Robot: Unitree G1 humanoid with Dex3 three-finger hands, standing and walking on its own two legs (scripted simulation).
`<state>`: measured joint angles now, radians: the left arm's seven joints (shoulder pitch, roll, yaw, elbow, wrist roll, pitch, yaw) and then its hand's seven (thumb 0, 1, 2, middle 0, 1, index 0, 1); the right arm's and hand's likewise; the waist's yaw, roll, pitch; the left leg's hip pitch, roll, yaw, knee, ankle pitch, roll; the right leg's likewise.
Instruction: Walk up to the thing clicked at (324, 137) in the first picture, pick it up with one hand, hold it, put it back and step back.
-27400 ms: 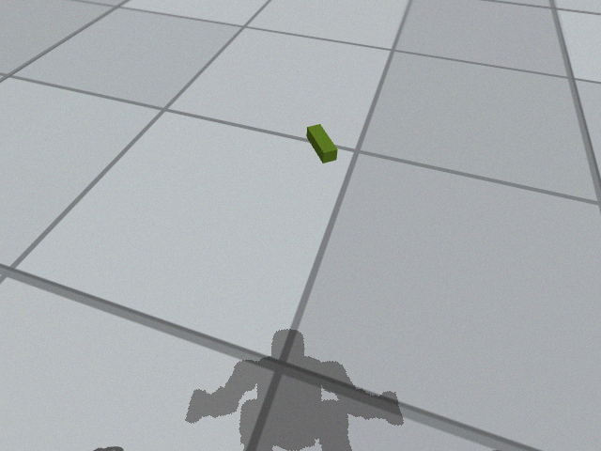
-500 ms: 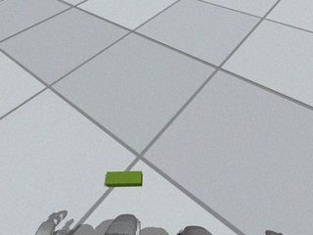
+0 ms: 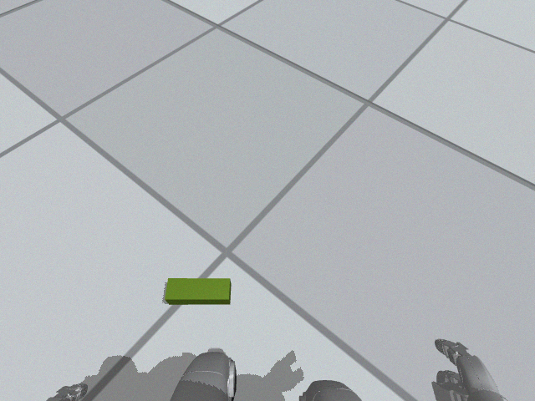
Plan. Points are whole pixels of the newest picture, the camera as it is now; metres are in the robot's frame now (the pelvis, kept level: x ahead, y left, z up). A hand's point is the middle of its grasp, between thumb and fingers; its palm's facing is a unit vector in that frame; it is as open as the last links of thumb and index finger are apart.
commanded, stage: walk up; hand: left
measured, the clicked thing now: (199, 291) +0.45 +0.24 -0.72
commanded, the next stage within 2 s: none
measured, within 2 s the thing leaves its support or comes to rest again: neither
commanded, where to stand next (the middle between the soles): +0.08 -0.02 m, yaw +3 degrees
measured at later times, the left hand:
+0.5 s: hand out of the picture +0.08 +0.26 -0.13, palm faces +0.03 -0.94 -0.35, open 7.4 cm
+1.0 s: hand out of the picture +0.04 +0.27 -0.13, palm faces +0.10 -0.92 -0.37, open 7.4 cm
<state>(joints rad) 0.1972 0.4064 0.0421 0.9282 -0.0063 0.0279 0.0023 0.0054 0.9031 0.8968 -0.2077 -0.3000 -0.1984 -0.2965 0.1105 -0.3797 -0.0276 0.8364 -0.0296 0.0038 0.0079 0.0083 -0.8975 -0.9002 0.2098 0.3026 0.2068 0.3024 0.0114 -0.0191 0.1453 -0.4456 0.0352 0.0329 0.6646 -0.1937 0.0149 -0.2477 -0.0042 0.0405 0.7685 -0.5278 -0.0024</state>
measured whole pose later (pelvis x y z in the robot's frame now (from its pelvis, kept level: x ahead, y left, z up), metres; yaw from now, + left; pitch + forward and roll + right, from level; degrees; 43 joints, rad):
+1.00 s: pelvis +0.00 +0.00 +0.02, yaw +5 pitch -3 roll -1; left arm 0.12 0.36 0.03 1.11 0.02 -0.01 0.00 0.01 0.90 0.90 -0.21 -0.30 -0.20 -0.30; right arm 0.08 -0.36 -0.01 1.09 -0.01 0.00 0.02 0.01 -0.90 -0.90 0.21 0.30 0.20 0.30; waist 0.01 0.03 0.06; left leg -0.25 -0.01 -0.11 0.46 -0.16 -0.02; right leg -0.05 -0.02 -0.07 0.39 -0.30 0.02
